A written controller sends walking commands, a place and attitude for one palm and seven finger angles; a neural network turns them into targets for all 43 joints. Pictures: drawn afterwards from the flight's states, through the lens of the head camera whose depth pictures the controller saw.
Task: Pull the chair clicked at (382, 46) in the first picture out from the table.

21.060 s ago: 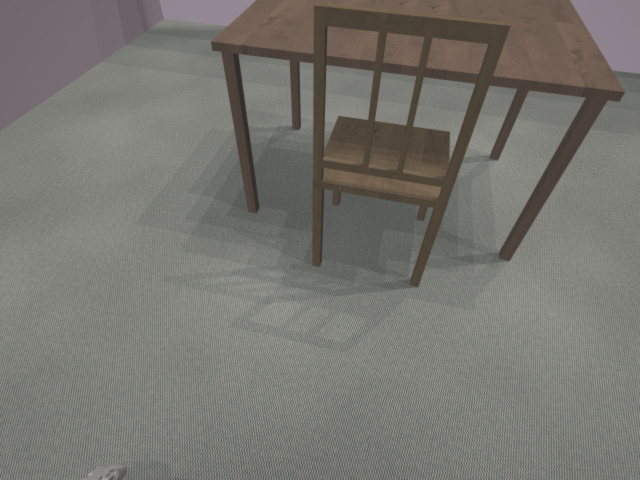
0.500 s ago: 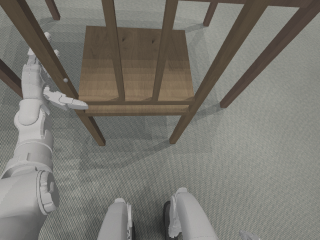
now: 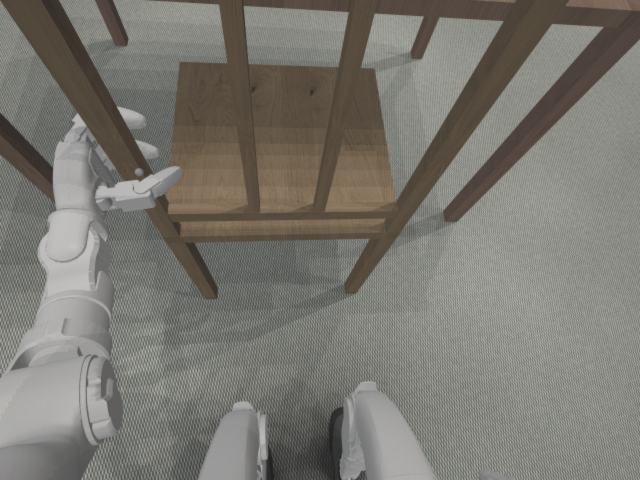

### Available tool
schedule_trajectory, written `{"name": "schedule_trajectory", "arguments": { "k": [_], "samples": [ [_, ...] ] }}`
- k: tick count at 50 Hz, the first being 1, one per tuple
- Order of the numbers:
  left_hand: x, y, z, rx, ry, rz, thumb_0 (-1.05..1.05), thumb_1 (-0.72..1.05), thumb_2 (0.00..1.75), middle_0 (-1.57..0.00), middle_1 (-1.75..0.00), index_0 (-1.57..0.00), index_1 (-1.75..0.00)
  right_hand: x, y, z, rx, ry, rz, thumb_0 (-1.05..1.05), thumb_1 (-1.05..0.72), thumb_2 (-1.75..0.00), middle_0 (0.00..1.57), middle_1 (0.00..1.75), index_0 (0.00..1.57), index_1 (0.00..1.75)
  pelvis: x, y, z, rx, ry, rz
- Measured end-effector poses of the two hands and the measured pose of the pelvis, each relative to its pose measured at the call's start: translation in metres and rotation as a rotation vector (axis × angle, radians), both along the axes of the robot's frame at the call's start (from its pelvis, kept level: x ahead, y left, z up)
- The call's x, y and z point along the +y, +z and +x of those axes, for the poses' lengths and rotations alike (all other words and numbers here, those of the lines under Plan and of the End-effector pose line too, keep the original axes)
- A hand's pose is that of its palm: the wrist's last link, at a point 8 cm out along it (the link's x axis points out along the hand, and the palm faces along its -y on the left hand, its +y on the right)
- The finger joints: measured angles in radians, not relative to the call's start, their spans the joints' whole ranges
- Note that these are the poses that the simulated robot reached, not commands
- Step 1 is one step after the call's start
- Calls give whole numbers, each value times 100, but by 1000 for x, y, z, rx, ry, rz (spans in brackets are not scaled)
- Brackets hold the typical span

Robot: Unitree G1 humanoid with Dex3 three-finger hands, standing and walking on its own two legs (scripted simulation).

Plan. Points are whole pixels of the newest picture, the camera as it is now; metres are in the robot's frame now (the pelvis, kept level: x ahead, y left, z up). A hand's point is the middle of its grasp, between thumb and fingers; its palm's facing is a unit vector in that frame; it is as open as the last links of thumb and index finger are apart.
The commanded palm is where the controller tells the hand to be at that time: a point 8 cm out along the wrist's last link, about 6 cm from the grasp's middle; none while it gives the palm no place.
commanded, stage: hook a spindle and tug to test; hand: left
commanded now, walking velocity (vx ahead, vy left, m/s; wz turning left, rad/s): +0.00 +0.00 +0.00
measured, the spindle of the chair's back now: (246, 131) +0.50 +0.07 +0.06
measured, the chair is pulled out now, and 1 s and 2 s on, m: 0.00 0.03 0.12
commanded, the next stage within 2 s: step backward, pulling the chair out in 0.80 s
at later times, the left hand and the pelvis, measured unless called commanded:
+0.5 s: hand (143, 180) +0.46 +0.19 +0.02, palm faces +0.06 -1.00 -0.02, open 5.8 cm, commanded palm +0.43 +0.23 +0.02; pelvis +0.00 +0.00 +0.00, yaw +0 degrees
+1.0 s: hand (145, 198) +0.44 +0.19 +0.02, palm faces +0.10 -0.99 -0.11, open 6.0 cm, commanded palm +0.41 +0.23 +0.02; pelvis +0.00 +0.00 +0.03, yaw +1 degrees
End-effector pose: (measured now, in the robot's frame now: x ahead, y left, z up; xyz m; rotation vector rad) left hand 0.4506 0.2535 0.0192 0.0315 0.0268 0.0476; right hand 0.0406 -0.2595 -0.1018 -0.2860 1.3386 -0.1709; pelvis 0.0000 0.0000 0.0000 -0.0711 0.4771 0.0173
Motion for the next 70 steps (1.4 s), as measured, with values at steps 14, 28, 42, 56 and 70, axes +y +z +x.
{"name": "schedule_trajectory", "arguments": {
  "k": [14, 28, 42, 56, 70],
  "samples": [
    [-2, -1, -2, -8, 6, -11, 1, 63, 77, -43, -142, -42, -145, -1, 0, 10, -26, 6, 1, 0, -90, -90, 20, 30, 20, 30, -1, 0, 1, -2, -2, 3],
    [-8, 0, -16, -1, 9, -11, 1, 65, 74, -41, -143, -40, -145, 1, 2, 20, -65, 2, 23, 0, -91, -90, 20, 30, 20, 30, -2, 5, 5, -11, -11, 11],
    [-13, 0, -37, -6, 1, -10, 1, 65, 71, -42, -142, -40, -145, 0, 7, 41, -145, 22, 24, 0, -91, -90, 20, 30, 20, 30, -4, 8, 8, -28, -14, 17],
    [-23, 24, -45, 328, 161, 26, 9, 63, 75, -33, -117, -44, -145, 14, 65, 43, -122, -88, -5, 0, -91, -90, 20, 30, 20, 30, 1, 73, 19, -176, -6, 47],
    [-38, 30, -61, 431, 80, 89, 9, 62, 70, -33, -116, -49, -145, -9, 91, 8, -78, -138, -87, 0, -90, -90, 20, 30, 20, 30, 5, 95, 20, -282, -37, 49]
  ]
}}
